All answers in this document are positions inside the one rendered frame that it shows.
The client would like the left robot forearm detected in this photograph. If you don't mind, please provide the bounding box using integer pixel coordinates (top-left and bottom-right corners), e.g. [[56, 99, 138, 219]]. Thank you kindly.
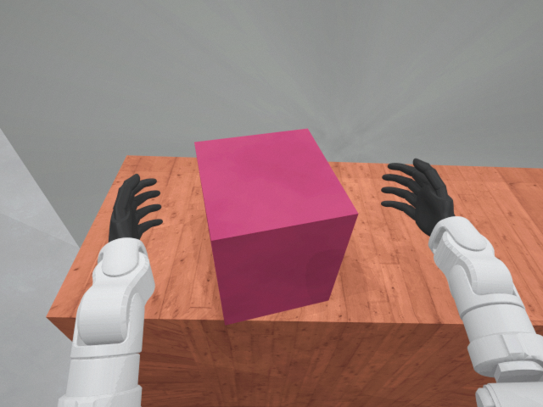
[[58, 237, 155, 407]]

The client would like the robot left hand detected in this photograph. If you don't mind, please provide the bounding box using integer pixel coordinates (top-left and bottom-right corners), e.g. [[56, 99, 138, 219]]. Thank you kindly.
[[109, 174, 163, 242]]

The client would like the pedestal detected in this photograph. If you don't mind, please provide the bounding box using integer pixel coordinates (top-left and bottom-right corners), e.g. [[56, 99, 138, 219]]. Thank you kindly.
[[46, 155, 543, 407]]

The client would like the right robot upper arm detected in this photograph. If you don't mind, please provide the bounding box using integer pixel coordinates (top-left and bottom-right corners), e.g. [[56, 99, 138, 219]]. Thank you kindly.
[[475, 382, 543, 407]]

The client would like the carton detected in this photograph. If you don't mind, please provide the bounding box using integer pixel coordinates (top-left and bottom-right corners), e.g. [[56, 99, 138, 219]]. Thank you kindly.
[[194, 129, 358, 325]]

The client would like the right robot forearm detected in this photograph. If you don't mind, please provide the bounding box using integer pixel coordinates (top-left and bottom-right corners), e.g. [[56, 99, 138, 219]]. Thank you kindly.
[[428, 216, 543, 383]]

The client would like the robot right hand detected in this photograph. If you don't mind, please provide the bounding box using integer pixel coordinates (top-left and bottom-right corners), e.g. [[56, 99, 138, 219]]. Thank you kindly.
[[381, 159, 455, 236]]

